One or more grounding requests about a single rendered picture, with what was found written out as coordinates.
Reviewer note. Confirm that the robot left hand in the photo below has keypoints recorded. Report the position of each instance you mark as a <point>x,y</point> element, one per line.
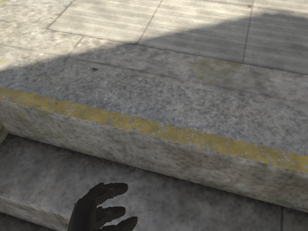
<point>87,217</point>

